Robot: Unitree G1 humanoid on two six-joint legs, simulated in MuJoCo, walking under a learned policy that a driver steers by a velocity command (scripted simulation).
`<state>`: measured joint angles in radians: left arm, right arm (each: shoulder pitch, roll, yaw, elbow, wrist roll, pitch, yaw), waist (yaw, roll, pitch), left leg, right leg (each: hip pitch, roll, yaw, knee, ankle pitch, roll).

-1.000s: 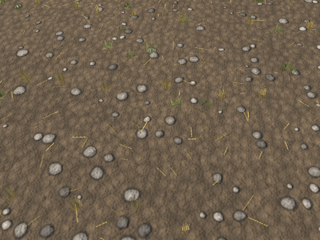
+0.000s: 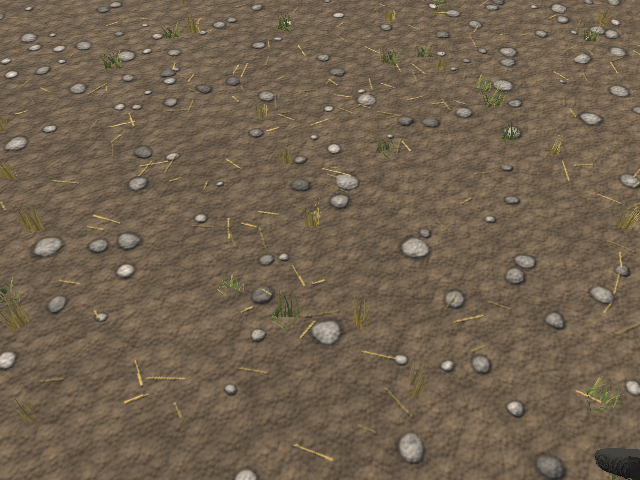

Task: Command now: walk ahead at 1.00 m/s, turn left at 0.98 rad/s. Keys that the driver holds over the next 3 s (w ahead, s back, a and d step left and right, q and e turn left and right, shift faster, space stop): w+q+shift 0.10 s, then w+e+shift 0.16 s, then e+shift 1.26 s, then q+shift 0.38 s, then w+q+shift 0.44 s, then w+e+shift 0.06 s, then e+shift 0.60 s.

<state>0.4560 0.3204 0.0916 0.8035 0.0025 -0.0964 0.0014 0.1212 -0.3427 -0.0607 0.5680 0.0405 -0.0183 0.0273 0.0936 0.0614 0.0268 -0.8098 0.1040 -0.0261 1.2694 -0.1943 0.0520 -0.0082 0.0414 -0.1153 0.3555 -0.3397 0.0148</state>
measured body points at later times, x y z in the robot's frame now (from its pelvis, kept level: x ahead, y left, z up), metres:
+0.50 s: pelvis +0.41 +0.04 +0.01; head +0.45 +0.04 +0.46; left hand +0.55 +0.32 -0.10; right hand +0.49 -0.22 -0.11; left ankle +0.34 +0.10 -0.73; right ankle +0.60 -0.10 -0.66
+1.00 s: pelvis +0.63 +0.05 +0.01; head +0.67 +0.01 +0.45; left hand +0.89 +0.27 -0.06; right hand +0.73 -0.27 -0.09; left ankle +0.80 +0.19 -0.68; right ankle +0.68 -0.02 -0.73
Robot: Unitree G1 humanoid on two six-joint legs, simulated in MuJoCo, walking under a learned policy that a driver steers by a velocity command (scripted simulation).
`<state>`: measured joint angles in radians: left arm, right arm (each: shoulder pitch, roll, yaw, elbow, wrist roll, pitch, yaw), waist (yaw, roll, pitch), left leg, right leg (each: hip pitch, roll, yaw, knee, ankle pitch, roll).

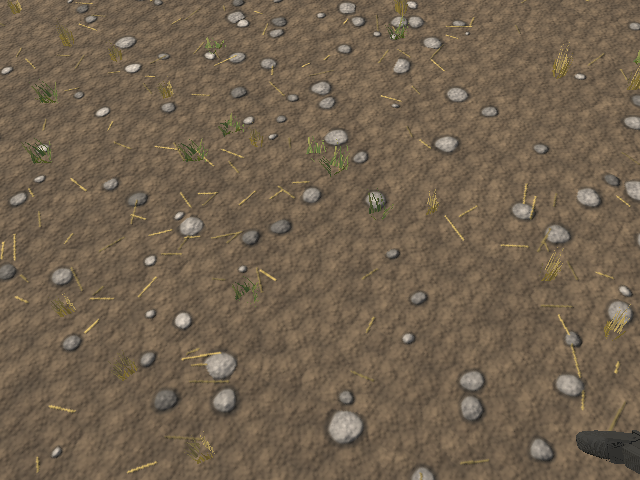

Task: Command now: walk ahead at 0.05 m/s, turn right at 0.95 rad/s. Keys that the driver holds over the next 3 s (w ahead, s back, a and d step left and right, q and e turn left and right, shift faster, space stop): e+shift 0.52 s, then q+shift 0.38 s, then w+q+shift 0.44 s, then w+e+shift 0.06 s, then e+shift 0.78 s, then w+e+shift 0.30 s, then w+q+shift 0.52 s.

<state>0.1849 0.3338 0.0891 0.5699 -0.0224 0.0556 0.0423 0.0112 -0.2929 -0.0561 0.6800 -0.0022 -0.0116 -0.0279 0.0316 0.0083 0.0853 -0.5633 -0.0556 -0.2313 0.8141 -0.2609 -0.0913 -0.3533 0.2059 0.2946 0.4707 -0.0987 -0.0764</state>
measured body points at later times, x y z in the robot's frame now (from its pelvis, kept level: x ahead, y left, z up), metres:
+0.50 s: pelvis +0.05 +0.07 +0.00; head +0.10 +0.05 +0.45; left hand +0.32 +0.25 -0.09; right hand +0.06 -0.24 -0.10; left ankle +0.13 +0.17 -0.74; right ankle -0.01 -0.07 -0.68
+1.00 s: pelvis +0.05 +0.02 +0.00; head +0.08 +0.01 +0.45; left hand +0.31 +0.19 -0.09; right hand +0.03 -0.28 -0.11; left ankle +0.10 +0.14 -0.68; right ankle -0.02 -0.05 -0.74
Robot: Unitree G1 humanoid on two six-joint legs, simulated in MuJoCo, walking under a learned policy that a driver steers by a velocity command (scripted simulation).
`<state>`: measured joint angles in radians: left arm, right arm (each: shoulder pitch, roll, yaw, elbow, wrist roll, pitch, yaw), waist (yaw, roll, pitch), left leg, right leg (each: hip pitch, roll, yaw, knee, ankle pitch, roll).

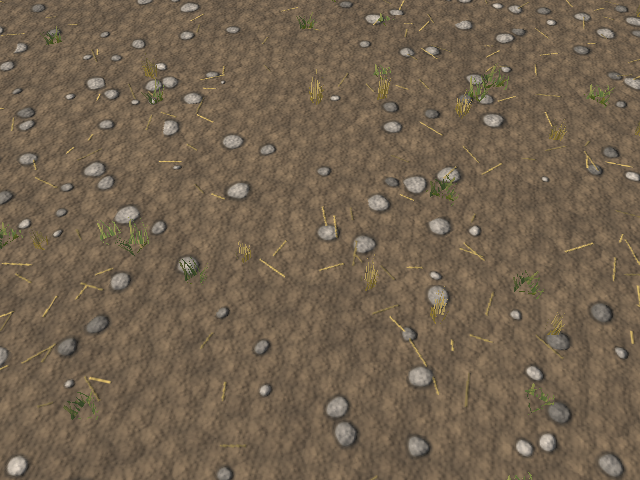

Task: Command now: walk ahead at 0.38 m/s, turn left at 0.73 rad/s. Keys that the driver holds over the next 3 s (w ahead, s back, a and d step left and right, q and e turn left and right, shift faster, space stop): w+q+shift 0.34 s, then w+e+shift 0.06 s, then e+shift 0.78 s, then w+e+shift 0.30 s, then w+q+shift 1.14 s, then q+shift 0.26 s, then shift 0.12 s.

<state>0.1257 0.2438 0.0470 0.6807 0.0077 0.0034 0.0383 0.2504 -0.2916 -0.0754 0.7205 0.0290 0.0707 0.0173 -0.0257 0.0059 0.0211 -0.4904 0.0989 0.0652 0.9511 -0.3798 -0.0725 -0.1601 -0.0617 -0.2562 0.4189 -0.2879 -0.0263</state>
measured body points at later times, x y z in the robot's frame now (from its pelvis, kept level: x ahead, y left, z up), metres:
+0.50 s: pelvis +0.22 +0.19 +0.00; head +0.25 +0.22 +0.44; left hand +0.31 +0.49 -0.10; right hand +0.35 -0.06 -0.11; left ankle +0.11 +0.20 -0.74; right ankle +0.38 +0.05 -0.66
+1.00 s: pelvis +0.47 +0.32 -0.01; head +0.53 +0.32 +0.44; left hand +0.58 +0.63 -0.10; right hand +0.71 +0.09 -0.08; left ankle +0.58 +0.53 -0.69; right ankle +0.56 +0.27 -0.74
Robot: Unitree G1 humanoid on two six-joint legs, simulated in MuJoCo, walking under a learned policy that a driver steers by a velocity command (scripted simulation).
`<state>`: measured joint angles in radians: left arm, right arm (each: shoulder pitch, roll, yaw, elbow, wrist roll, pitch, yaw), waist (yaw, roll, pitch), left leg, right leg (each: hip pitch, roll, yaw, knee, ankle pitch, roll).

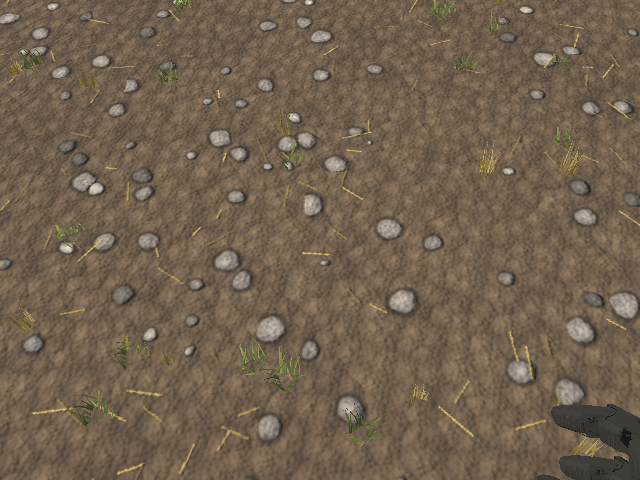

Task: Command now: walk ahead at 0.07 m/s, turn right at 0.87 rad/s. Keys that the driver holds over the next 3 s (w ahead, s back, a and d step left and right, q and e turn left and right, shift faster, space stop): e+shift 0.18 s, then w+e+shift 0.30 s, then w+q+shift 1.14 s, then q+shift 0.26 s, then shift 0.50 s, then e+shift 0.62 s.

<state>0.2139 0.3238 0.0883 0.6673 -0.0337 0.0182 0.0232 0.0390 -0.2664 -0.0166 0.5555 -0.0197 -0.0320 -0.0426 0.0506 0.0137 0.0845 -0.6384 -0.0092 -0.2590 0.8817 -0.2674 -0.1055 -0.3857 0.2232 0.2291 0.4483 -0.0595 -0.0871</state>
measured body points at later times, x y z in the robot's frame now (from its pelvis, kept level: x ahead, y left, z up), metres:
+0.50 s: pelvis +0.11 +0.06 +0.01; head +0.11 +0.06 +0.46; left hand +0.39 +0.23 -0.06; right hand +0.04 -0.24 -0.08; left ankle +0.15 +0.18 -0.73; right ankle +0.07 -0.10 -0.62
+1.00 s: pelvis +0.29 -0.16 -0.01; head +0.29 -0.18 +0.44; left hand +0.33 +0.10 -0.13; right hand +0.39 -0.46 -0.10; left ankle +0.49 -0.08 -0.63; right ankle +0.11 -0.19 -0.73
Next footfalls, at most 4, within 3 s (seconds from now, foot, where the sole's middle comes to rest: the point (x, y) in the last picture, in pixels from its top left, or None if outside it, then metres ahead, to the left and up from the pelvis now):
0.14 left None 0.19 0.17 -0.77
0.72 right None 0.15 -0.21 -0.77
1.16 left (457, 389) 0.61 -0.21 -0.77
1.58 right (525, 247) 0.98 -0.41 -0.77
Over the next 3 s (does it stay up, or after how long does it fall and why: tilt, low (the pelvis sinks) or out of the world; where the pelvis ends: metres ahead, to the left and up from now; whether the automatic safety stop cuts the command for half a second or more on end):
stays up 1.15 -0.24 -0.01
